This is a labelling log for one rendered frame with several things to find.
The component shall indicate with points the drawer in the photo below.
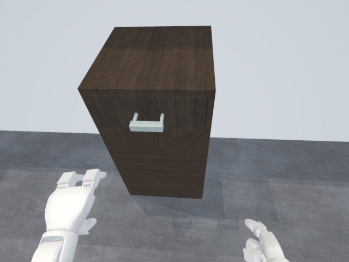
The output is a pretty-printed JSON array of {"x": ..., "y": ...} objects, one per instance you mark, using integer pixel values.
[{"x": 180, "y": 112}]

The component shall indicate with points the left robot hand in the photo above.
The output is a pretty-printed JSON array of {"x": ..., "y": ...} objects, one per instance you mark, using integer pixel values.
[{"x": 68, "y": 206}]

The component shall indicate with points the right robot hand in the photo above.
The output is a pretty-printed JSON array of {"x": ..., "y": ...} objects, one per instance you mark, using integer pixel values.
[{"x": 267, "y": 246}]

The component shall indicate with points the cabinet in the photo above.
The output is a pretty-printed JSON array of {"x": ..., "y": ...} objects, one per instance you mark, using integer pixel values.
[{"x": 156, "y": 61}]

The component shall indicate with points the robot left forearm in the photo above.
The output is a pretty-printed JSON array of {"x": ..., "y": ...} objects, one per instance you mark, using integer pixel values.
[{"x": 56, "y": 245}]

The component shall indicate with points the handle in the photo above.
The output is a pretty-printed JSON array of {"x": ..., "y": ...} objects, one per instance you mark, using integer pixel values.
[{"x": 146, "y": 126}]

